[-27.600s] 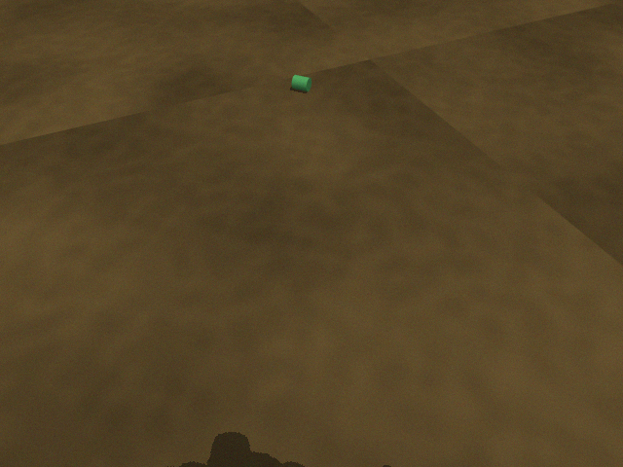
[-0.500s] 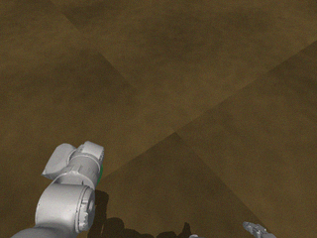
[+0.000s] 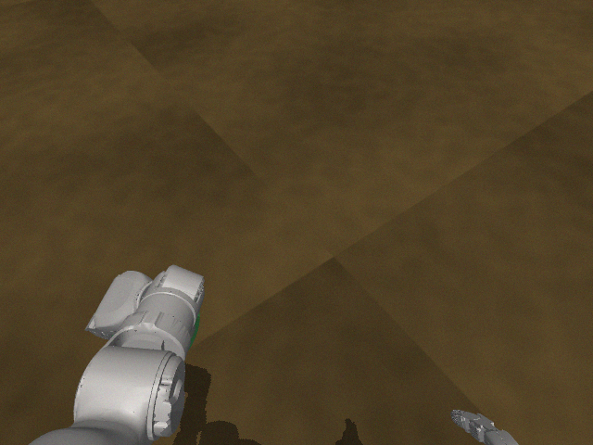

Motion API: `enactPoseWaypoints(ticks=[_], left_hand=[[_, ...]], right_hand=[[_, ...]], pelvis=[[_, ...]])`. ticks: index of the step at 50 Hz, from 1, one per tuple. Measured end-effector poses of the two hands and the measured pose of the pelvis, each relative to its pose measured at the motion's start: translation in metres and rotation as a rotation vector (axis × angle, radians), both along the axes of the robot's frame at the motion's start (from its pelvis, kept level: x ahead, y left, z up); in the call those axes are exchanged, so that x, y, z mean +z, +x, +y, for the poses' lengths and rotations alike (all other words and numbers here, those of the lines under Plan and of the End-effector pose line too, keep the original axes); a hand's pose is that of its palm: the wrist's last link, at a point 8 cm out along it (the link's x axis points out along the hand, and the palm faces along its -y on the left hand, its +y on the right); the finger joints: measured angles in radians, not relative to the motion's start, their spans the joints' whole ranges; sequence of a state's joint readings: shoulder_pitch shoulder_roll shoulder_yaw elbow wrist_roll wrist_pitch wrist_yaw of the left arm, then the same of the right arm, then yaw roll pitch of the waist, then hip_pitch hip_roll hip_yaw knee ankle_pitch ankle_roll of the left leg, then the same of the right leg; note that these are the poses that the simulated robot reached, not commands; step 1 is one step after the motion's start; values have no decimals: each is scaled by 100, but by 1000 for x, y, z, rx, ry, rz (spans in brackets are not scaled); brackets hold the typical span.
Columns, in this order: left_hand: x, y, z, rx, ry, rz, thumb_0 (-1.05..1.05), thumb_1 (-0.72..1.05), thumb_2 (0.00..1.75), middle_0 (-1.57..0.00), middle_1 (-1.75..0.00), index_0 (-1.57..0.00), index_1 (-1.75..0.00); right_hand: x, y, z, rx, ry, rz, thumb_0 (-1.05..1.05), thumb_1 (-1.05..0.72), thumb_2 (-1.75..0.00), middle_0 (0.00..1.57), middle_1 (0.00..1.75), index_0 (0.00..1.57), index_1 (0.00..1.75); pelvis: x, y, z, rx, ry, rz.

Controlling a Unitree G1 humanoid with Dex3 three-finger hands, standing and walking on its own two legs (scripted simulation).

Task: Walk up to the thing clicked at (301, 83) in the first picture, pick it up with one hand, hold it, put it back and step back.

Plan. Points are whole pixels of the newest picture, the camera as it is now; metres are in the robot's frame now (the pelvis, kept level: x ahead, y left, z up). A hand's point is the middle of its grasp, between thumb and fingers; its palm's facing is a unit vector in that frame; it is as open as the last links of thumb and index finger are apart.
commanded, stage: hold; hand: left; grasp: from above
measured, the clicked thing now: (157, 323) +0.34 +0.23 -0.06
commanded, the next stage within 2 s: crouch in 0.98 s
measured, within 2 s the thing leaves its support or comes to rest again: neither
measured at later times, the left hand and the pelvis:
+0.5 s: hand (147, 310) +0.33 +0.22 -0.01, palm faces -0.05 -0.45 -0.89, open 12.7 cm; pelvis +0.01 +0.00 +0.01, yaw +1 degrees
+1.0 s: hand (145, 312) +0.33 +0.22 +0.00, palm faces -0.06 -0.46 -0.88, open 12.6 cm; pelvis +0.01 +0.00 +0.01, yaw +1 degrees
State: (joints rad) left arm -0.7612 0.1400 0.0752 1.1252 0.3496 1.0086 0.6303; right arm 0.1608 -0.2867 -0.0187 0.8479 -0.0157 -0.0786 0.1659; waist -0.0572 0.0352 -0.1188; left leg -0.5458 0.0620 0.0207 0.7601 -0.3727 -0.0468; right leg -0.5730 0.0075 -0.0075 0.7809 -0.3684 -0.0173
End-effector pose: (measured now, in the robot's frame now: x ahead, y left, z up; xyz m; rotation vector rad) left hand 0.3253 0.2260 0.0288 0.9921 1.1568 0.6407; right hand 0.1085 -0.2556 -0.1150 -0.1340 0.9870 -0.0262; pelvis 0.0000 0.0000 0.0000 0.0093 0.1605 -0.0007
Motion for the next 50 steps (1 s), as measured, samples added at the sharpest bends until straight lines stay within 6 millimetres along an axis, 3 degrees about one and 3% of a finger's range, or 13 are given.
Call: enactPoseWaypoints(ticks=[14,27,39,50], left_hand=[[28,1,1,18,21,-27,2,-34,81,-37,-70,-38,-78],[22,3,2,25,-4,-15,2,-35,82,-39,-70,-39,-77],[39,8,5,23,15,-15,1,-35,82,-39,-69,-39,-77],[26,-2,4,26,-17,3,1,-38,83,-41,-69,-42,-76]], right_hand=[[10,16,6,16,9,-58,1,-90,-90,20,29,20,30],[15,40,8,38,17,-79,1,-90,-90,20,29,20,30],[26,59,4,30,14,-122,1,-90,-90,20,29,20,30],[25,60,9,42,26,-116,1,-90,-90,20,29,20,30]], pelvis=[[5,1,1,2,1,-30],[8,9,-2,10,2,-22],[13,17,-2,12,4,-36],[14,14,-2,15,5,-37]])
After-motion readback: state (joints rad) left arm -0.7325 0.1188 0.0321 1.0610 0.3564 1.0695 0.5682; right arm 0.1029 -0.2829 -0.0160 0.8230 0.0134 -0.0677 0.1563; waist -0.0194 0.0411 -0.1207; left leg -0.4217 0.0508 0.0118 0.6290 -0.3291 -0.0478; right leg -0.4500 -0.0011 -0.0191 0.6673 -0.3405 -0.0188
